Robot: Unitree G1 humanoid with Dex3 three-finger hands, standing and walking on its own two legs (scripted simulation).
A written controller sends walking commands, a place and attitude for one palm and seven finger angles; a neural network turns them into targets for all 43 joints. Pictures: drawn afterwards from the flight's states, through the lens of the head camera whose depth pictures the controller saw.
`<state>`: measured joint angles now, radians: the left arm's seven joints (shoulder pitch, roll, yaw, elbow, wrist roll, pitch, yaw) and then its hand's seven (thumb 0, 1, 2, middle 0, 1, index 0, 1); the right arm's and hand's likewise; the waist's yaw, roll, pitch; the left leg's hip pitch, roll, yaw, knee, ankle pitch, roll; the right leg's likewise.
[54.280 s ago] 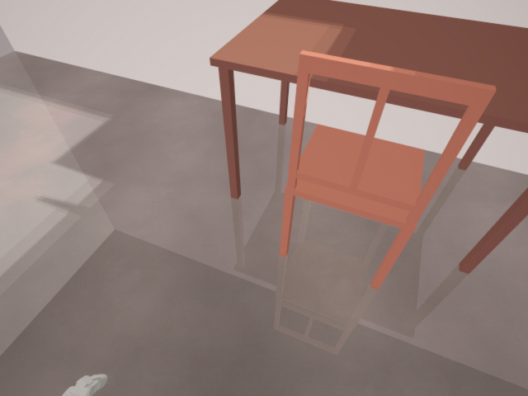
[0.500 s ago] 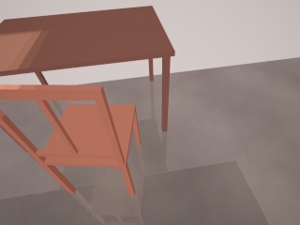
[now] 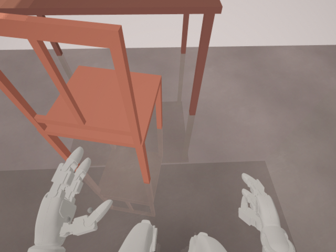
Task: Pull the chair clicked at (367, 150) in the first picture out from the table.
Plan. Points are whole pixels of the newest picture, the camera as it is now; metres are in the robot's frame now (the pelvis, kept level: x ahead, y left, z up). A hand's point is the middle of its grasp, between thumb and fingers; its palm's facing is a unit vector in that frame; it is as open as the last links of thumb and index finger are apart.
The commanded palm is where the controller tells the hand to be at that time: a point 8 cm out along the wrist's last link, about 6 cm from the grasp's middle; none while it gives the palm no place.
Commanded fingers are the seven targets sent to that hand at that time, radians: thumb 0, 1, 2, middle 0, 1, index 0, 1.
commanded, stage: raise the hand toward the chair's back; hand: left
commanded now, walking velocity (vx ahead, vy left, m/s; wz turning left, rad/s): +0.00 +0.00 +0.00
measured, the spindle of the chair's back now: (63, 89) +0.52 +0.38 +0.03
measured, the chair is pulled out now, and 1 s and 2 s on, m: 0.21 0.21 0.21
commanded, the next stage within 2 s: aim the fingers beside a spindle in 1.44 s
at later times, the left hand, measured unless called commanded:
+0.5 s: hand (90, 189) +0.23 +0.19 +0.04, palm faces -0.11 -0.99 -0.03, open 15.5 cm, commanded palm +0.21 +0.26 +0.06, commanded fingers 0.00 -0.48 0.31 -0.06 -0.08 -0.06 -0.08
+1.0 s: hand (62, 164) +0.27 +0.25 +0.08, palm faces -0.03 -1.00 -0.07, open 16.9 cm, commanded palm +0.24 +0.31 +0.07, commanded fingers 0.00 -0.50 0.30 -0.06 -0.08 -0.06 -0.08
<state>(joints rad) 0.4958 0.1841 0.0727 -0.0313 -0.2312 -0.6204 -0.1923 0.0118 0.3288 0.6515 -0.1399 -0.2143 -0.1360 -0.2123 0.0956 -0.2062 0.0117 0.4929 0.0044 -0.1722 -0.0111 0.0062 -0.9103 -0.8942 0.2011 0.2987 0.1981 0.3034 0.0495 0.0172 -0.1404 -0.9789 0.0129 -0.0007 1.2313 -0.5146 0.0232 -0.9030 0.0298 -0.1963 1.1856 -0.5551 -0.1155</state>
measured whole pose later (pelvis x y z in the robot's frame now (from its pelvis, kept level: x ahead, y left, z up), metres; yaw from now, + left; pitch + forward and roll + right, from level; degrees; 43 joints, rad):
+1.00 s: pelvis +0.02 +0.05 +0.03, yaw -1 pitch +15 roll -4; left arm 0.28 0.29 0.21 0.06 -0.28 -0.40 -0.28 -0.01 -0.50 0.30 -0.06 -0.09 -0.06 -0.08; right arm 0.23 -0.23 0.03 0.53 0.03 -0.15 -0.03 0.01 -0.91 -0.89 0.21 0.30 0.20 0.30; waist -0.01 0.03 -0.14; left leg -0.88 -0.01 0.04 1.09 -0.48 0.09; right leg -0.80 0.02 -0.15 1.02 -0.49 -0.04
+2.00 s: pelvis +0.02 +0.02 +0.02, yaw -2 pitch +17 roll -2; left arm 0.17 0.26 0.19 0.19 -0.26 -0.41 -0.26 -0.01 -0.50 0.30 -0.06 -0.09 -0.06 -0.08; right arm 0.23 -0.25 0.02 0.54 0.03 -0.14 -0.02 0.01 -0.91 -0.89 0.20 0.30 0.20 0.30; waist -0.04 0.03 -0.15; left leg -0.93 0.01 0.04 1.13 -0.50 0.06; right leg -0.86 0.03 -0.15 1.08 -0.51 -0.08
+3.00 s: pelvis +0.01 +0.03 -0.01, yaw -3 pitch +22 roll -2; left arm -0.17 0.22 0.12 0.46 -0.17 -0.45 -0.12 -0.01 -0.50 0.30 -0.06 -0.08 -0.06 -0.08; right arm 0.21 -0.25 0.02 0.56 0.01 -0.05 0.01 0.01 -0.91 -0.89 0.20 0.30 0.20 0.30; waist -0.06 0.02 -0.17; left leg -1.13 0.01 0.06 1.28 -0.54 0.07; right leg -1.08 0.02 -0.14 1.24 -0.56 -0.08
